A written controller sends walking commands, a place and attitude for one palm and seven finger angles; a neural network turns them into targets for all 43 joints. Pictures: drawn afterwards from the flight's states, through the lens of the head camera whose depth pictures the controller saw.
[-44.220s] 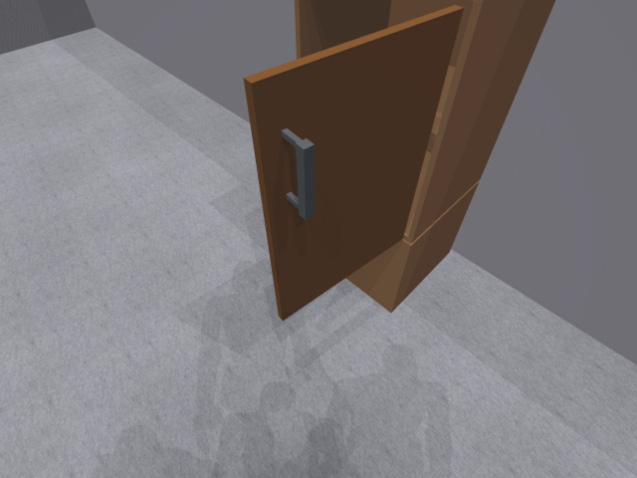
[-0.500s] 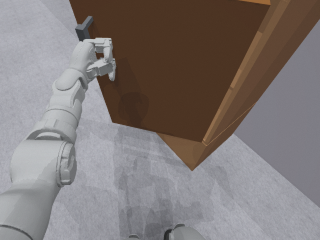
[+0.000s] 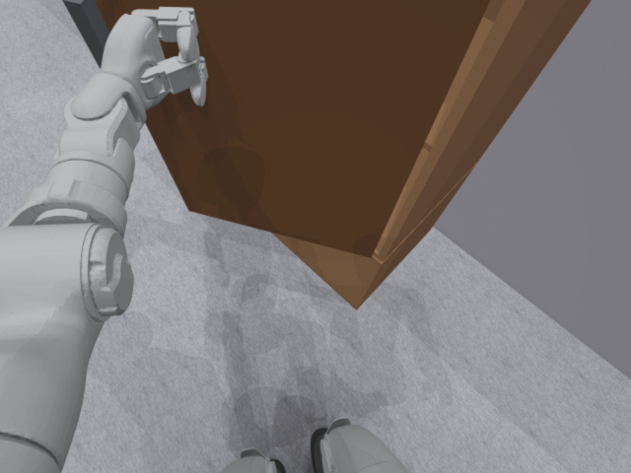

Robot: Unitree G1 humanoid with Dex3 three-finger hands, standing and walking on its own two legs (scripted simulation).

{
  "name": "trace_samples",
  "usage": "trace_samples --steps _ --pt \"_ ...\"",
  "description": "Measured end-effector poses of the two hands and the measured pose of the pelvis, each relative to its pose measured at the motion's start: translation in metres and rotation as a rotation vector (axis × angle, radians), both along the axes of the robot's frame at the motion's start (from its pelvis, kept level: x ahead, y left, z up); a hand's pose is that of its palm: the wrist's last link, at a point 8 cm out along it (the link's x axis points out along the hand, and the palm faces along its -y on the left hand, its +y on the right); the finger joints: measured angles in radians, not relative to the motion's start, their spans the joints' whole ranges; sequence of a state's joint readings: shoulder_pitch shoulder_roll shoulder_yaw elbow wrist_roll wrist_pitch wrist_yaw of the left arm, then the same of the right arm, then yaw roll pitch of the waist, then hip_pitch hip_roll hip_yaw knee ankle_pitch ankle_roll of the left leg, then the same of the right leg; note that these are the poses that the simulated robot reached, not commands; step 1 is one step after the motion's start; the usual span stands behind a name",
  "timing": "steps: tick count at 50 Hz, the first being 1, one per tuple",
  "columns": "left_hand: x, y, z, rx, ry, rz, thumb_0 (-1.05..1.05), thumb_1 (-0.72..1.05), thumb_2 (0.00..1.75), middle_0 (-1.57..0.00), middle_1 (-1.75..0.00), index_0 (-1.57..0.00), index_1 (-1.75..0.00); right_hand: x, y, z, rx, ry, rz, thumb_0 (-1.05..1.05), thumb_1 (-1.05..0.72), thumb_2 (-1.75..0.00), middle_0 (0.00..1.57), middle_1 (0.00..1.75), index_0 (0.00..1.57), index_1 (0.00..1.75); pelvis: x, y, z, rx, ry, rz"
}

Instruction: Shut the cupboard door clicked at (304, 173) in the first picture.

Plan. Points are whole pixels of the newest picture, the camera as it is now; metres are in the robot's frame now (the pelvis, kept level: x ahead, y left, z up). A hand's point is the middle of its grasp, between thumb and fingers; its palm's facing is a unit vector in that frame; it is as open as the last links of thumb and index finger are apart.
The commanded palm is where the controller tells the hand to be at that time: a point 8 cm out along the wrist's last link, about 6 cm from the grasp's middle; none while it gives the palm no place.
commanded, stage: push the door shut along its arc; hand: left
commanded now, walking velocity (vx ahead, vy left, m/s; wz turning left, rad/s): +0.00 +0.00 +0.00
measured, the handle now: (116, 47) +0.61 +0.14 +0.14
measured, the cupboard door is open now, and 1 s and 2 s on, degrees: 29 22 22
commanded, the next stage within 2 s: pull the fist back off the door in 0.32 s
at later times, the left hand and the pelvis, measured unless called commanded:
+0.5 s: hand (209, 46) +0.57 +0.03 +0.15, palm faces -0.31 -0.95 +0.10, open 3.3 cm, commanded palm +0.57 +0.07 +0.14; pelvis +0.01 -0.01 -0.01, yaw +1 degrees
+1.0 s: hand (210, 71) +0.52 +0.03 +0.16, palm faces -0.03 -1.00 -0.06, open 3.1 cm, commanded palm +0.48 +0.08 +0.14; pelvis +0.00 -0.01 +0.01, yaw -1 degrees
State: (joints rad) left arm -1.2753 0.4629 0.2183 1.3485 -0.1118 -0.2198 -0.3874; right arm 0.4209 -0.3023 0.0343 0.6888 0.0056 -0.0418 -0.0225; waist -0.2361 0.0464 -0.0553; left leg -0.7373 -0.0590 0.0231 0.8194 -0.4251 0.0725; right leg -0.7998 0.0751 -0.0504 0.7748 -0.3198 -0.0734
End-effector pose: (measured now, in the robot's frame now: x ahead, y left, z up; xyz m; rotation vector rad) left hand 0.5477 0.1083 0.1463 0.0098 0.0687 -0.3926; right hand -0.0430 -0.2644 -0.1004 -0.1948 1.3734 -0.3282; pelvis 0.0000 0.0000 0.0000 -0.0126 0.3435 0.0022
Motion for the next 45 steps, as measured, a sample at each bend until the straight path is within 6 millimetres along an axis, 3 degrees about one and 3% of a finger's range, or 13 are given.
trace_samples --steps 22,27,32,36,40,45 --pt "0.020 -0.017 0.004 0.022 0.012 -0.075 0.02 0.97 0.97 -1.30 -1.50 -1.30 -1.50 0.018 -0.018 -0.002 -0.051 0.027 0.030 0.00 -0.90 -0.89 0.20 0.30 0.20 0.30 0.007 -0.008 -0.006 -0.002 0.043 0.028" --pt "0.024 -0.019 -0.003 -0.119 0.054 0.211 0.03 0.91 0.94 -1.30 -1.50 -1.30 -1.50 0.021 -0.009 -0.006 0.018 0.014 0.060 0.00 -0.90 -0.89 0.20 0.30 0.20 0.30 0.010 -0.007 -0.006 -0.006 0.066 0.024" --pt "0.014 -0.025 -0.009 -0.034 -0.051 0.416 0.03 0.90 0.92 -1.30 -1.50 -1.29 -1.50 0.022 0.009 -0.014 0.125 -0.001 0.097 0.00 -0.90 -0.89 0.20 0.30 0.20 0.30 0.012 -0.007 -0.007 0.002 0.074 0.009" --pt "0.001 -0.037 -0.014 0.056 -0.109 0.379 0.02 0.90 0.91 -1.30 -1.50 -1.29 -1.50 0.018 0.019 -0.019 0.178 -0.001 0.066 0.00 -0.90 -0.89 0.20 0.30 0.20 0.30 0.011 -0.008 -0.006 0.007 0.053 -0.002" --pt "-0.009 -0.039 -0.018 0.026 -0.008 0.368 0.02 0.90 0.91 -1.30 -1.50 -1.30 -1.50 0.014 0.021 -0.016 0.184 -0.010 0.020 0.00 -0.90 -0.89 0.20 0.30 0.20 0.30 0.010 -0.010 0.000 0.011 0.014 -0.017" --pt "-0.023 -0.030 0.004 -0.025 -0.065 0.397 0.02 0.90 0.90 -1.30 -1.50 -1.30 -1.50 0.014 0.013 -0.008 0.158 -0.057 0.018 0.01 -0.90 -0.89 0.20 0.30 0.20 0.30 0.007 -0.012 0.006 0.013 -0.028 -0.027"
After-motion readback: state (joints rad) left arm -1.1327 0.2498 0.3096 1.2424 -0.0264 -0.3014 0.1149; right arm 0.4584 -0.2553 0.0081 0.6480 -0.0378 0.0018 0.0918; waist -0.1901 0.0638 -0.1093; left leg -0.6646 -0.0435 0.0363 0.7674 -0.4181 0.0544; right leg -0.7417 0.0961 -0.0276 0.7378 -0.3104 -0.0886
